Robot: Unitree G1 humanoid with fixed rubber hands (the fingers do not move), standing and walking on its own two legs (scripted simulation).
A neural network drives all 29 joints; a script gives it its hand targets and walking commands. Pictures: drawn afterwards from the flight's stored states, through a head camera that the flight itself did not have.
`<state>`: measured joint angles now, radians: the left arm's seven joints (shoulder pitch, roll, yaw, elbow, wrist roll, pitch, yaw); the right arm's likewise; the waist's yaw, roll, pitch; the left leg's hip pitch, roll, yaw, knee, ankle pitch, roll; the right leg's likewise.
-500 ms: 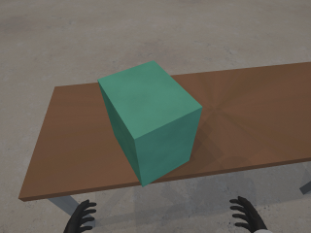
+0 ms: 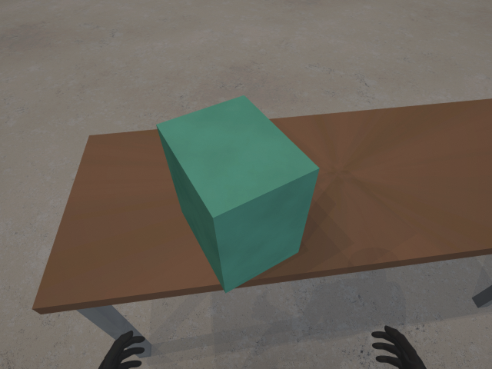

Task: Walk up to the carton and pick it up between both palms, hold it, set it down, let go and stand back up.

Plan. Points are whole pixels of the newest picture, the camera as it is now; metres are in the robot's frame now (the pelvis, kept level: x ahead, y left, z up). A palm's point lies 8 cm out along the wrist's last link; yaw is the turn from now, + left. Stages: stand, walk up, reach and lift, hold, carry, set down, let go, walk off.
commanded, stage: stand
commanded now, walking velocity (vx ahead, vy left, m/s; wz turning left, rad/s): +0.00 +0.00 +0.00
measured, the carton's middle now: (234, 195) +0.43 +0.04 +0.01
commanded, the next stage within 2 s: walk up in 1.52 s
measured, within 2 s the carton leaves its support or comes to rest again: neither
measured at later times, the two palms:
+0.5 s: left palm out of the picture +0.11 +0.25 -0.09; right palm out of the picture +0.11 -0.25 -0.09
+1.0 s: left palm out of the picture +0.10 +0.25 -0.09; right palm out of the picture +0.10 -0.25 -0.09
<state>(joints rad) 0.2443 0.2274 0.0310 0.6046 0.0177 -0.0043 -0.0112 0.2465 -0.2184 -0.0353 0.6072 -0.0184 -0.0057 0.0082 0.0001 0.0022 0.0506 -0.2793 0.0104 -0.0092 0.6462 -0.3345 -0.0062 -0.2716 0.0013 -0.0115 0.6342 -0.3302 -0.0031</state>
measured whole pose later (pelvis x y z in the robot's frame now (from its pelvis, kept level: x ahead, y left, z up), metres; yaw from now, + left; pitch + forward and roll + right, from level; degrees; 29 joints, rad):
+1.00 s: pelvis -0.01 +0.00 +0.00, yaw +1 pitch -2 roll +0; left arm 0.28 0.24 0.02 0.65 0.01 0.00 -0.01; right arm 0.29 -0.23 -0.02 0.65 -0.01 -0.01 0.01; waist 0.00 0.00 0.04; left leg -0.27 0.01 -0.02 0.60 -0.29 -0.01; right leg -0.26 0.00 -0.03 0.59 -0.29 -0.01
